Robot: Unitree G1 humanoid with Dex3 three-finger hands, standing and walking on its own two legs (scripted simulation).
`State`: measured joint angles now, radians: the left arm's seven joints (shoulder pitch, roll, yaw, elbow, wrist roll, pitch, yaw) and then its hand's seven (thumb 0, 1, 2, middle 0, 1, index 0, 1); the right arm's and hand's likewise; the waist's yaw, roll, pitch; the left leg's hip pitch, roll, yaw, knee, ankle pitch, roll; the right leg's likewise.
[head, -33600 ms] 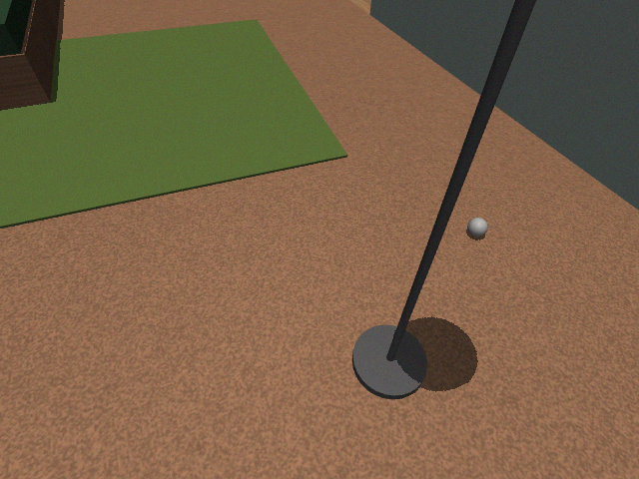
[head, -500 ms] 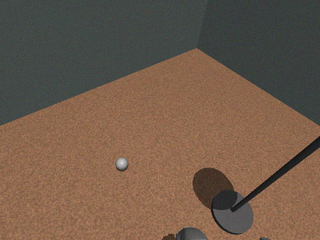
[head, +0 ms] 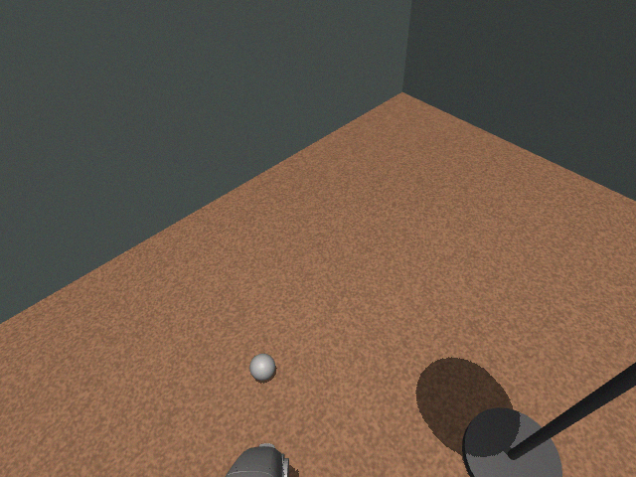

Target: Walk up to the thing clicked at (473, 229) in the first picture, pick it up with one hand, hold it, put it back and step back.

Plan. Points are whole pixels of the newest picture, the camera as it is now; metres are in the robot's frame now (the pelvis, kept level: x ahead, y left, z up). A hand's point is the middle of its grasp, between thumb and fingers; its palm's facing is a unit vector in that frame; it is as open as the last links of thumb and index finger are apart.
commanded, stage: walk up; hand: left
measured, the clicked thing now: (262, 366) +0.54 +0.25 -0.73
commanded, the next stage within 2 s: stand in 1.82 s
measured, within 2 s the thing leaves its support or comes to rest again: neither
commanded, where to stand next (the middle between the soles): +0.15 +0.02 m, yaw -1 degrees
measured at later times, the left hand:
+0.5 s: hand out of the picture +0.10 +0.32 -0.17, palm faces -0.09 -0.92 -0.38, open 7.4 cm
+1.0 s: hand (150, 439) +0.20 +0.28 -0.15, palm faces -0.06 -0.95 -0.32, open 7.4 cm
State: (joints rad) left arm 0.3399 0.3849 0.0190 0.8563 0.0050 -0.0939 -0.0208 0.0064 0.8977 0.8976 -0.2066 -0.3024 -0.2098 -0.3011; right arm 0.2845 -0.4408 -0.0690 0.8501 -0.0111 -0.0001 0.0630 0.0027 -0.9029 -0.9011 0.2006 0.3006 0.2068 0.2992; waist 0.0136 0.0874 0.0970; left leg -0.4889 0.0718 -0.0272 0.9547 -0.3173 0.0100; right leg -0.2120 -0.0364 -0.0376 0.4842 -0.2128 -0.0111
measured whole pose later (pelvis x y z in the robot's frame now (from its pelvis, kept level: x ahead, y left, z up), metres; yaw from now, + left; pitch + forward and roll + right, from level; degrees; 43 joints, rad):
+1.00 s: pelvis +0.09 +0.03 +0.00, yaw -1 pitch -2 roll +0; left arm 0.08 0.36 -0.01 1.06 0.00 -0.02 -0.02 0.01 0.90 0.90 -0.20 -0.30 -0.21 -0.30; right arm 0.12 -0.36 0.01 1.09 0.00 -0.03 0.01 0.00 -0.90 -0.90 0.20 0.30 0.21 0.30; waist -0.01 -0.01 0.05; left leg -0.21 0.03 0.04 0.46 -0.21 -0.01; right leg -0.16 -0.02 -0.03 0.45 -0.25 0.00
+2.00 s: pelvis +0.10 +0.04 +0.01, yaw -1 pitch -2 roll +0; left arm 0.08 0.35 0.00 1.14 0.01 -0.01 -0.01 0.01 0.90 0.90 -0.20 -0.30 -0.21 -0.30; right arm 0.07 -0.35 0.00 1.15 0.00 -0.02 0.00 0.00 -0.90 -0.90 0.20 0.30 0.21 0.30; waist -0.01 0.00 0.05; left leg -0.13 0.02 0.04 0.32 -0.16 0.00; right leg -0.07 -0.03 -0.03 0.30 -0.19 0.02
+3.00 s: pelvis +0.11 +0.04 +0.01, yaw -1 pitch -1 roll +0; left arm 0.11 0.35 -0.01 1.14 0.01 -0.01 -0.01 0.01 0.90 0.90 -0.20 -0.30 -0.21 -0.30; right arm 0.08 -0.35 0.01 1.15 -0.01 -0.01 0.01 0.00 -0.90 -0.90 0.20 0.30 0.21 0.30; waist 0.00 0.00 0.04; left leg -0.12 0.01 0.03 0.31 -0.16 0.00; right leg -0.06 -0.03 -0.04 0.29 -0.20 0.02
